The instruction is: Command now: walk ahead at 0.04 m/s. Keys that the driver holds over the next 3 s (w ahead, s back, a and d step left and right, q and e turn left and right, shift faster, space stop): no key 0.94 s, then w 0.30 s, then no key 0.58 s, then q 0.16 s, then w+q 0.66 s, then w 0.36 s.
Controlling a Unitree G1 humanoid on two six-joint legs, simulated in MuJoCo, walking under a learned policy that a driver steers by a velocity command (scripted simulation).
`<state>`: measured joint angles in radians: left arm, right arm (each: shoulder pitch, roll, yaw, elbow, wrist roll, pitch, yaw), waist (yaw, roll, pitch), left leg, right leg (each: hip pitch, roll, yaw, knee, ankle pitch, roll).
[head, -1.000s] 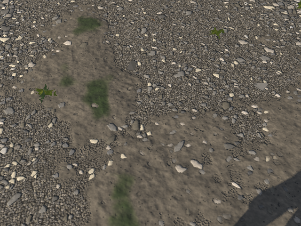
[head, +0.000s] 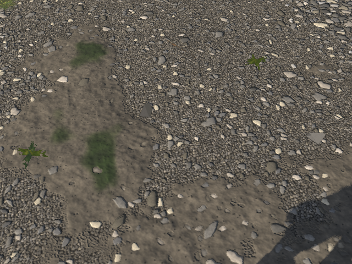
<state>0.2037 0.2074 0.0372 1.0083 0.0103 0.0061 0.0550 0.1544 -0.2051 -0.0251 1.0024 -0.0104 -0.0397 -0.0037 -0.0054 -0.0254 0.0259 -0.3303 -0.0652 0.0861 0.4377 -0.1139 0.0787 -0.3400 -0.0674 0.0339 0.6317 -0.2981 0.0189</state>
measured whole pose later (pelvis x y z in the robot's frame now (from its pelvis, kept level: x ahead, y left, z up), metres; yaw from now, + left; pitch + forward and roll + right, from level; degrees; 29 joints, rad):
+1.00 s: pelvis +0.06 -0.02 +0.00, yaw +1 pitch -1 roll +0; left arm 0.28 0.17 0.04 1.12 0.00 -0.01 0.05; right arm 0.18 -0.19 -0.05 1.12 0.01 0.00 -0.04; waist 0.00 0.00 0.04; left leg -0.24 -0.01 0.04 0.51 -0.26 0.03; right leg -0.15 -0.01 -0.02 0.50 -0.33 0.00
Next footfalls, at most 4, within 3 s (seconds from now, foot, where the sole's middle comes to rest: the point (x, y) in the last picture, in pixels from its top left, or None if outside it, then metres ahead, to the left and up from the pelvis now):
0.02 right None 0.07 -0.14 -0.77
1.58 left None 0.35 0.06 -0.77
1.86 right None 0.27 -0.17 -0.77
2.24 left None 0.35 0.11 -0.77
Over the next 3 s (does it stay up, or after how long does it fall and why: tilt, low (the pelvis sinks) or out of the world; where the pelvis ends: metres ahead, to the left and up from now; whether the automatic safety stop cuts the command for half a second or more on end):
stays up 0.67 0.11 0.01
